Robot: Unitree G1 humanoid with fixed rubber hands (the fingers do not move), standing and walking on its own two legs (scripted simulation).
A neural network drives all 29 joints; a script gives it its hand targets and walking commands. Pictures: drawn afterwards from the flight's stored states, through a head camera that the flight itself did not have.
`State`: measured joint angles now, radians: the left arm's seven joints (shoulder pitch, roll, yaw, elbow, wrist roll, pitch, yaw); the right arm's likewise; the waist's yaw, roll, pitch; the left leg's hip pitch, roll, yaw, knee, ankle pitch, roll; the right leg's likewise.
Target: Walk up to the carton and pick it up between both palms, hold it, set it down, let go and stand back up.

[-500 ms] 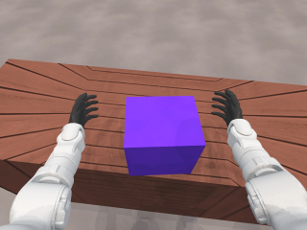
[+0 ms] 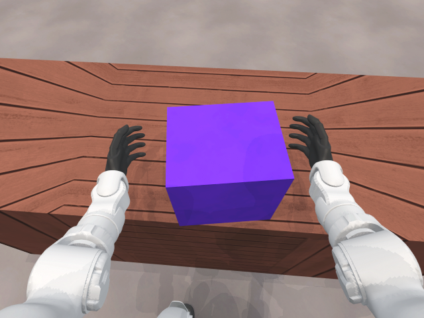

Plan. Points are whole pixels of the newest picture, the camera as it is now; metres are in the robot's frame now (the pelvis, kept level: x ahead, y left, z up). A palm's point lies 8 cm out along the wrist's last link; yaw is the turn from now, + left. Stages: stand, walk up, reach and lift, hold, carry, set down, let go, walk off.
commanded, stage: reach and lift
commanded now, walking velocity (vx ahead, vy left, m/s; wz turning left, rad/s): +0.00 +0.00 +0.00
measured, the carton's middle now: (223, 168) +0.42 +0.05 -0.02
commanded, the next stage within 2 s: none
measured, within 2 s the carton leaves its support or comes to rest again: neither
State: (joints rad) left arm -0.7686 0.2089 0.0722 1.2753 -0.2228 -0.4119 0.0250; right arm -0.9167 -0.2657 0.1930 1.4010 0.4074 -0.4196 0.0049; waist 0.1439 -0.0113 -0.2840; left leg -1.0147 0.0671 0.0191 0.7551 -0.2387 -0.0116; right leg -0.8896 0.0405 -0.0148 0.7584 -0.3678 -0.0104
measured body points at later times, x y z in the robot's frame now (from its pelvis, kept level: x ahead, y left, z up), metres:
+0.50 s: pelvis +0.00 +0.00 +0.01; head +0.11 +0.01 +0.44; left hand +0.40 +0.22 +0.01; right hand +0.47 -0.09 +0.03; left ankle +0.04 +0.13 -0.70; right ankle -0.03 -0.11 -0.70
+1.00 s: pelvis +0.00 +0.00 +0.01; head +0.10 +0.02 +0.44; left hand +0.40 +0.21 +0.01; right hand +0.46 -0.08 +0.03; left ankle +0.04 +0.13 -0.70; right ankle -0.03 -0.11 -0.70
